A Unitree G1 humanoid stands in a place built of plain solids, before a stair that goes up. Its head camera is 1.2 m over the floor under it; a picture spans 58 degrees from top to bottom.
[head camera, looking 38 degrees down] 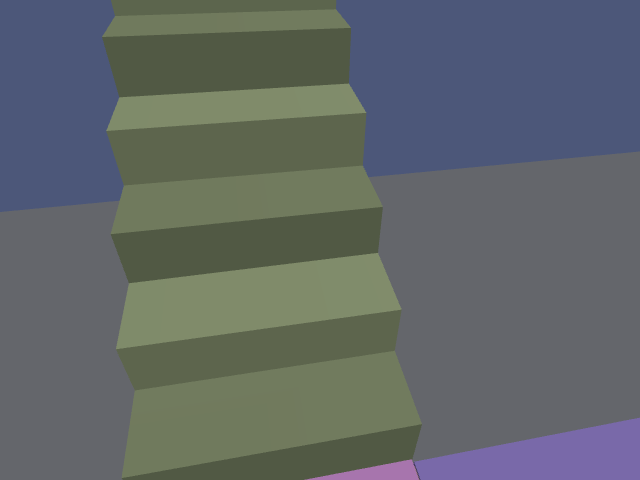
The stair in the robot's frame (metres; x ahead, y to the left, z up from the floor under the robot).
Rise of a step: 0.18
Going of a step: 0.22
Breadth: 0.71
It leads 11 degrees to the left of straight ahead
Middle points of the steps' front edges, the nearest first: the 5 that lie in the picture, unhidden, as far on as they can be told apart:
0.50 0.10 0.18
0.71 0.14 0.36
0.93 0.18 0.54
1.14 0.22 0.72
1.35 0.25 0.90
